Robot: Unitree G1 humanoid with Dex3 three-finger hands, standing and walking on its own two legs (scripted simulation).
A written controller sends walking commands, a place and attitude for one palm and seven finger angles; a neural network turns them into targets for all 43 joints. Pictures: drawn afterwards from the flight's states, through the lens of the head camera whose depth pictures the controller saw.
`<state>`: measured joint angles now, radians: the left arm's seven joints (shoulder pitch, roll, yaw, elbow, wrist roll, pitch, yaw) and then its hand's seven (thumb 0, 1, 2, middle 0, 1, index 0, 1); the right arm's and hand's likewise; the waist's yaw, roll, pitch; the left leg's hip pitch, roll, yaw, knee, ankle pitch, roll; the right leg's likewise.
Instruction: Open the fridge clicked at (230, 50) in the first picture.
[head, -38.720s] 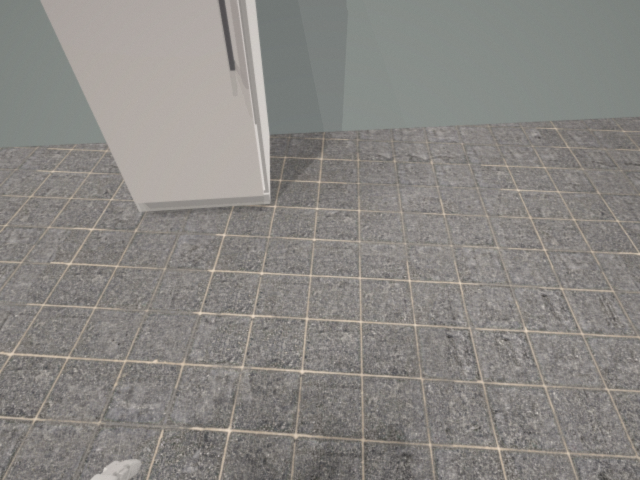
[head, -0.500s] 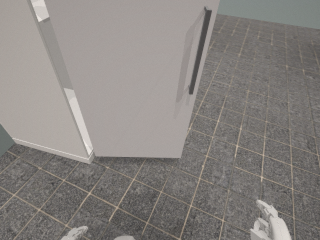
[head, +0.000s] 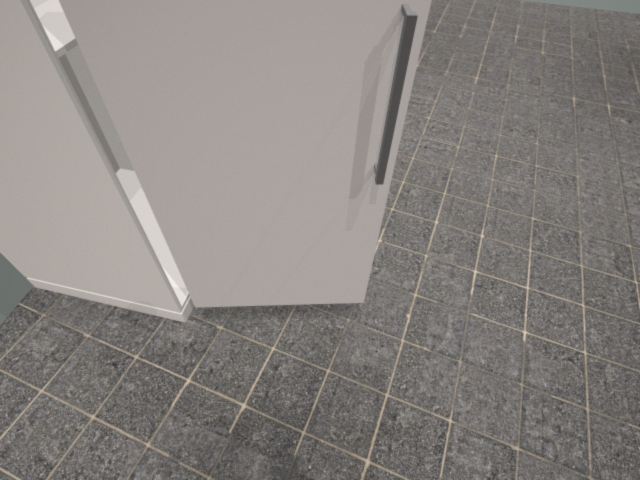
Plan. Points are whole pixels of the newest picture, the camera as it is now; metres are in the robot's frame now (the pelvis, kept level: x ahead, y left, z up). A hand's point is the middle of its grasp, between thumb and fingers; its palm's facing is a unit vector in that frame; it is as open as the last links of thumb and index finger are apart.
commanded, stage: let the arm hang, fingers relaxed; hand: right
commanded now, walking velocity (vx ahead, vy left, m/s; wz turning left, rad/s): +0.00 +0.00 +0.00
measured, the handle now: (390, 107) +0.72 -0.09 +0.08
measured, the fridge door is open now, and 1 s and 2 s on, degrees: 74 74 74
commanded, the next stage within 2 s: look to check the result in 0.42 s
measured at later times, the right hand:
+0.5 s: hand out of the picture +0.07 -0.22 -0.16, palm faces -0.03 +0.97 -0.25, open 7.3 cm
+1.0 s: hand out of the picture +0.08 -0.25 -0.16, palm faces -0.03 +0.96 -0.29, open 7.3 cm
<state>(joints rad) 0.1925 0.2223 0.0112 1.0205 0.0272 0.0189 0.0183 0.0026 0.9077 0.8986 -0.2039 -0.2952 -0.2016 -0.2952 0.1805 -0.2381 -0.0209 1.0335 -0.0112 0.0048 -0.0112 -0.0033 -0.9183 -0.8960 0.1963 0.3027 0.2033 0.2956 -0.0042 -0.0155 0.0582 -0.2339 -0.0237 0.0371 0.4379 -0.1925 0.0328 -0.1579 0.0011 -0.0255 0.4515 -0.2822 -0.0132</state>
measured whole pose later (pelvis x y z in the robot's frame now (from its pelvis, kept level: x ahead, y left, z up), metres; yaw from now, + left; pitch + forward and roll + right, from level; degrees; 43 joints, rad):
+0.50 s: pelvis +0.00 -0.02 +0.00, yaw +1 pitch -2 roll +0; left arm 0.20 0.24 0.00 1.12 0.02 0.00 0.02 0.00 0.91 0.90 -0.21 -0.30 -0.20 -0.30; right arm 0.14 -0.24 -0.01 1.12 -0.01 -0.01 -0.01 0.00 -0.91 -0.90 0.20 0.30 0.20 0.30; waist 0.02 0.00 0.06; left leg -0.19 0.00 0.01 0.38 -0.16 0.01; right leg -0.10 0.03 -0.05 0.37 -0.24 -0.04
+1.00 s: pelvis +0.00 -0.02 +0.01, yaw +1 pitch -2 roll +0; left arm 0.13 0.29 0.01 1.12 0.02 0.00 0.01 0.00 0.91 0.90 -0.21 -0.30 -0.20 -0.30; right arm 0.10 -0.29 -0.01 1.13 -0.01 -0.01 0.00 0.00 -0.91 -0.90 0.20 0.30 0.20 0.30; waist 0.01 0.00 0.06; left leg -0.17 0.01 0.01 0.36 -0.16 0.00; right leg -0.08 0.04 -0.05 0.34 -0.23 -0.05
